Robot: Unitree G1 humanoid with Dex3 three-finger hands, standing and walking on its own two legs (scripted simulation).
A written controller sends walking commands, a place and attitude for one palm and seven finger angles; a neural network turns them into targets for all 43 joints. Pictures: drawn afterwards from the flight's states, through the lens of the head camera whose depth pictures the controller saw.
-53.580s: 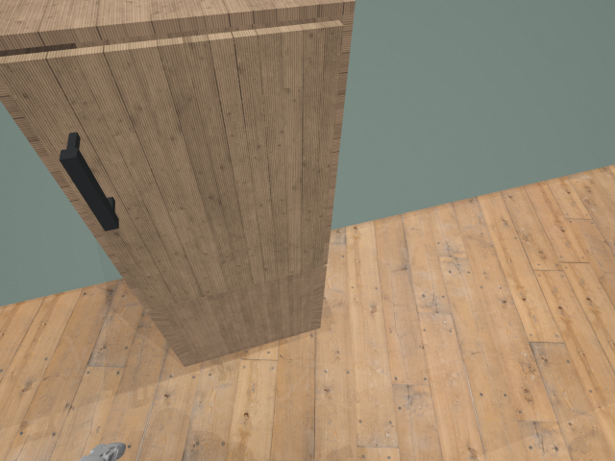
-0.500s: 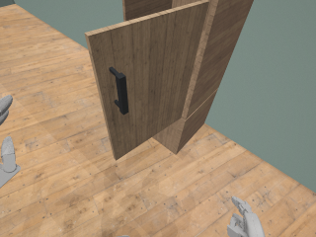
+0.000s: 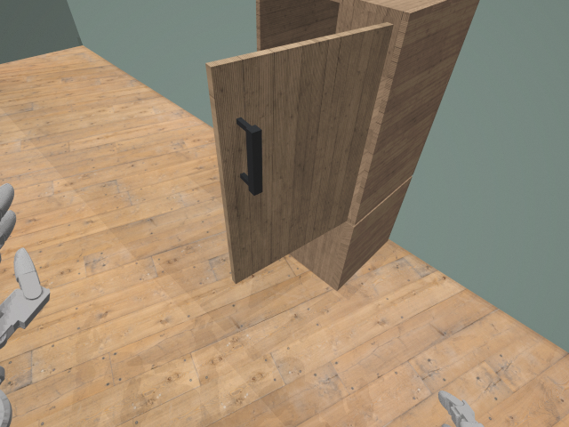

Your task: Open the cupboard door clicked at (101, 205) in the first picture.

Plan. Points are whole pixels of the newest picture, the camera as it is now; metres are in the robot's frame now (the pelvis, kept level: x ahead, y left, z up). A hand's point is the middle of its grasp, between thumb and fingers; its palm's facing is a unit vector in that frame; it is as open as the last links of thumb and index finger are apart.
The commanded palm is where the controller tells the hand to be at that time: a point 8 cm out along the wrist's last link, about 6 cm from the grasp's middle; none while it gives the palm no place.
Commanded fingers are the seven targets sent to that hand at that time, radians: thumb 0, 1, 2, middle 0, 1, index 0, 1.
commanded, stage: stop stepping back and stand still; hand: left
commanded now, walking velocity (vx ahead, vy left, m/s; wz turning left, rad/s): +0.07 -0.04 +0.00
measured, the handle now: (248, 157) +0.56 +0.11 +0.09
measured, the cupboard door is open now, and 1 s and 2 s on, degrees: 81 81 81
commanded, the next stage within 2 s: let the arm hang, fingers relaxed in 0.18 s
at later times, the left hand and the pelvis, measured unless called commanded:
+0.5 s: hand out of the picture +0.11 +0.22 -0.12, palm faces +0.03 -0.95 -0.33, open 7.4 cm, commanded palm none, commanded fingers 0.00 0.90 0.90 -0.20 -0.30 -0.20 -0.30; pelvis -0.02 +0.01 -0.01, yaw +2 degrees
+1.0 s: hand out of the picture -0.05 +0.23 -0.15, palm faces +0.05 -0.95 -0.30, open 7.3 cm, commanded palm none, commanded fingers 0.00 0.90 0.90 -0.20 -0.30 -0.20 -0.30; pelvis -0.03 +0.01 +0.01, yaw +2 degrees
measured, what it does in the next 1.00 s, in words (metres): stands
